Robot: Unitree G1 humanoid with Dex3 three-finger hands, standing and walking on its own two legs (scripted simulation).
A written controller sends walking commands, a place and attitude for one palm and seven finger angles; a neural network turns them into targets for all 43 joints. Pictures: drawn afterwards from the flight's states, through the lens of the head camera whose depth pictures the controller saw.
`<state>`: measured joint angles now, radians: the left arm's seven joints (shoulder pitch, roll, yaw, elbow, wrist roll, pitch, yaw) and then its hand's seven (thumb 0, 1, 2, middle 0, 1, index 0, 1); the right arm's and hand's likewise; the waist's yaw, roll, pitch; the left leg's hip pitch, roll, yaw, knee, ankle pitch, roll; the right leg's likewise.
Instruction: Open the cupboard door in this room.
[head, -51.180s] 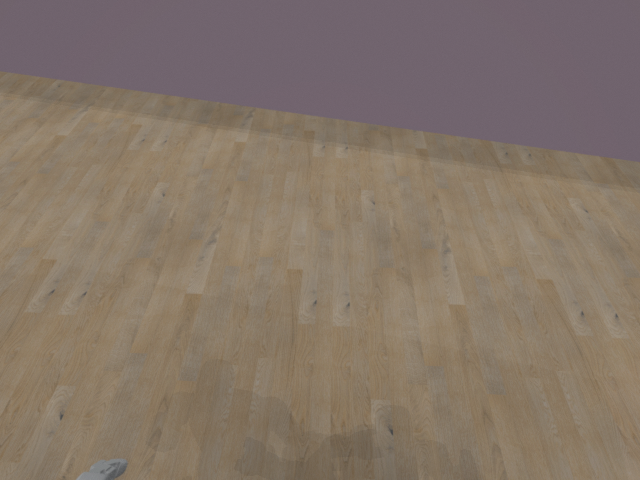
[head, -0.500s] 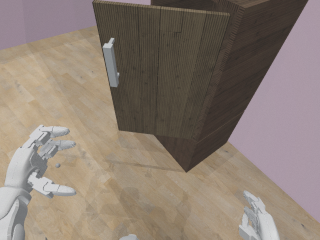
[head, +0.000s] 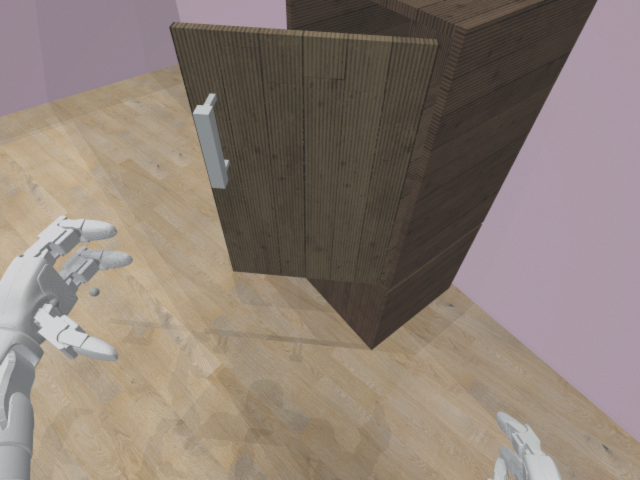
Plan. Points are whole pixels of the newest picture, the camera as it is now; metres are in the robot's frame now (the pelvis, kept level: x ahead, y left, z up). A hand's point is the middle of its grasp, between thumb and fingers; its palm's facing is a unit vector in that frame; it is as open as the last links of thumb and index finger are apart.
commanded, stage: raise the hand with hooked fingers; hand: left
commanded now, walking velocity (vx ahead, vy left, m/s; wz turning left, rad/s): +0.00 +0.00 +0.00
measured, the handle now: (215, 142) +0.61 +0.21 +0.08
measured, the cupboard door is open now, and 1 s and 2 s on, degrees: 46 46 46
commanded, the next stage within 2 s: move the hooked fingers beside the handle in 0.36 s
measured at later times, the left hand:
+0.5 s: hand (105, 299) +0.29 +0.26 +0.09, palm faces +0.00 -1.00 -0.02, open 14.0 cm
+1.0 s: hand (131, 237) +0.38 +0.27 +0.09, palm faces -0.02 -1.00 +0.00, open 14.0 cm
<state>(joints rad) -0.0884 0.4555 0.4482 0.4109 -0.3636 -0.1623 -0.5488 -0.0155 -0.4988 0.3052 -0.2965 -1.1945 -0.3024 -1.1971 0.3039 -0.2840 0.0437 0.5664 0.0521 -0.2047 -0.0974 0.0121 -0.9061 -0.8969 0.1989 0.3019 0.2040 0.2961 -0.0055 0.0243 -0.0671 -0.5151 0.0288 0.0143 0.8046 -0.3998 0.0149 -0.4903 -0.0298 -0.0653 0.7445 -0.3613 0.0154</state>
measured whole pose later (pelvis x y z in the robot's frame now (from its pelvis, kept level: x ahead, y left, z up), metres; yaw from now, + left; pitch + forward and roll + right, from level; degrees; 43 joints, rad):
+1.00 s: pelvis -0.01 -0.01 -0.01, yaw -1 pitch +10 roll -1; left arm -0.48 0.55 0.48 0.87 -0.27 -0.26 -0.56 -0.02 -0.50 0.30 -0.30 -1.20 -0.30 -1.20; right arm 0.35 -0.30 0.04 0.59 0.04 -0.11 -0.09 0.01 -0.91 -0.90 0.20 0.30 0.20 0.30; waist -0.05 0.01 -0.06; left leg -0.62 0.04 0.02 0.84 -0.40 0.01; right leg -0.61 -0.02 -0.05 0.79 -0.36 0.00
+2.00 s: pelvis +0.00 +0.01 -0.03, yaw -3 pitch +23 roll -5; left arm -1.12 0.92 0.53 1.35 -0.05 -0.25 -0.55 -0.02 -0.50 0.30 -0.30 -1.19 -0.30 -1.20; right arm 0.43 -0.30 0.09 0.59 0.00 0.08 -0.06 0.00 -0.91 -0.90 0.20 0.30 0.20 0.30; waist -0.23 0.01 -0.06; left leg -0.96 0.07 0.00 1.00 -0.45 0.03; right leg -0.90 0.01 -0.06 0.86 -0.36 0.03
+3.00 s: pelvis +0.00 +0.01 -0.04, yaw -3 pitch +25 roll -6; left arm -1.14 0.94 0.53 1.34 -0.05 -0.24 -0.53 -0.02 -0.50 0.30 -0.30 -1.20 -0.30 -1.20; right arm 0.43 -0.28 0.10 0.57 0.00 0.11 -0.04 0.00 -0.91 -0.90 0.20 0.30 0.20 0.30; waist -0.25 0.02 -0.06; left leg -1.00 0.08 -0.02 1.03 -0.47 0.03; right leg -0.94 0.02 -0.08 0.87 -0.37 0.03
